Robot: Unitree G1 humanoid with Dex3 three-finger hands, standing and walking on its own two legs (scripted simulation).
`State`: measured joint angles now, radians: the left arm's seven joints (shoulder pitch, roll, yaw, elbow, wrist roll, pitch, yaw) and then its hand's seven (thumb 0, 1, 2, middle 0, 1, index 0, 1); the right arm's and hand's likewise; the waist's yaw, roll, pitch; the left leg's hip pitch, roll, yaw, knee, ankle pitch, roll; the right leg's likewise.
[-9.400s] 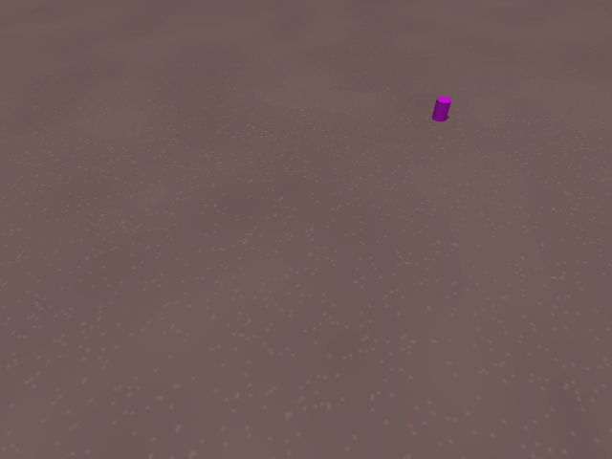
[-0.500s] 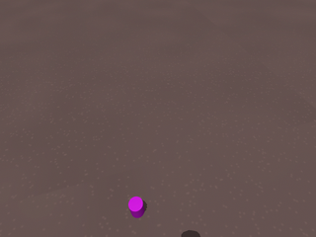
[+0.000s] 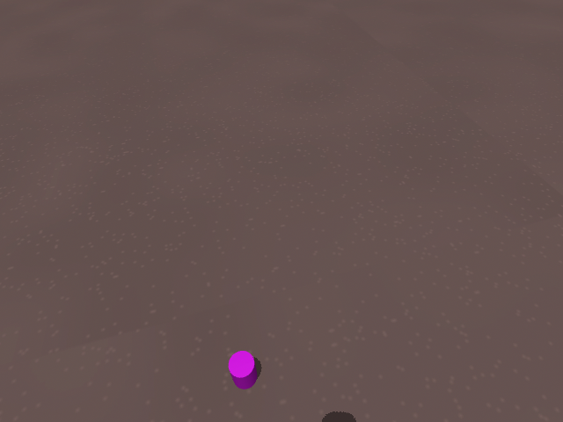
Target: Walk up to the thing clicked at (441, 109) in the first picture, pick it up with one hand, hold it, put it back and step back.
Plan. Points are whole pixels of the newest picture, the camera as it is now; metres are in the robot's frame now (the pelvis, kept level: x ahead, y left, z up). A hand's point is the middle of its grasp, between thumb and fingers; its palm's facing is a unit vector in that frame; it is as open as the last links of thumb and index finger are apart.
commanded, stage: go down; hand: left
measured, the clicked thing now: (243, 370) +0.43 +0.17 -0.72
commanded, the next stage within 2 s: none
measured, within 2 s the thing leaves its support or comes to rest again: neither
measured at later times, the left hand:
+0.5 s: hand out of the picture +0.15 +0.27 -0.18, palm faces +0.03 -0.94 -0.34, open 15.2 cm
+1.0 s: hand out of the picture +0.14 +0.27 -0.20, palm faces +0.07 -0.94 -0.32, open 17.3 cm
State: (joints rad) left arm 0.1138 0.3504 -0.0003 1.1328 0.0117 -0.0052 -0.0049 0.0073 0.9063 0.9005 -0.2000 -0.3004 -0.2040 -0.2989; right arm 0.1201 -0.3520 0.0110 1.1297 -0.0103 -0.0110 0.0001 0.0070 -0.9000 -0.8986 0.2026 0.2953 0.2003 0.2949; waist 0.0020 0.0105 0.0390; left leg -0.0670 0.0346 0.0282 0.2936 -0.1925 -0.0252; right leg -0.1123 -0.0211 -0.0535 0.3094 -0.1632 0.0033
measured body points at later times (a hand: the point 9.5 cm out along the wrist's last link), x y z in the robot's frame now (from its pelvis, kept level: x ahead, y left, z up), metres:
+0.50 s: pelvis -0.01 +0.01 -0.04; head +0.05 +0.01 +0.41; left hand +0.14 +0.32 -0.15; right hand +0.10 -0.25 -0.15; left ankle -0.02 +0.13 -0.75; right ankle +0.00 -0.12 -0.75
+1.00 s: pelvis -0.01 +0.02 -0.09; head +0.07 +0.04 +0.36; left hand +0.14 +0.32 -0.17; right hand +0.17 -0.22 -0.16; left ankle -0.02 +0.13 -0.75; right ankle +0.00 -0.12 -0.75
